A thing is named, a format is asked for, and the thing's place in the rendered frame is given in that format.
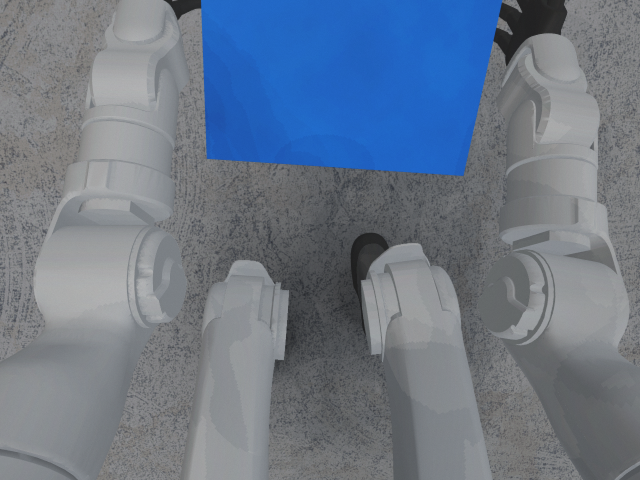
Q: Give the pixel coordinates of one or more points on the left robot hand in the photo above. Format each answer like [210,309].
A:
[181,7]

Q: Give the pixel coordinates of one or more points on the right robot upper arm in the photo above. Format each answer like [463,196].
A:
[561,319]

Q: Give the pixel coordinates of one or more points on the left robot upper arm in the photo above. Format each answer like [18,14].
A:
[102,290]

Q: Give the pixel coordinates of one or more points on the robot right foot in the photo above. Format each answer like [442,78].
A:
[365,249]

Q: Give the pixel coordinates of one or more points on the robot left shin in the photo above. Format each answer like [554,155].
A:
[216,294]

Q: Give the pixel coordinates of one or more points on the right robot hand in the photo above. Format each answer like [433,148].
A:
[537,17]

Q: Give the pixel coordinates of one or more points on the carton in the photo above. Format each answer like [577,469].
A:
[391,85]

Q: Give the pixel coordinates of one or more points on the left robot forearm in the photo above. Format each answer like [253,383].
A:
[129,125]

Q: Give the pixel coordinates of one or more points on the right robot forearm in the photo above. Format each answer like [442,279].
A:
[552,155]

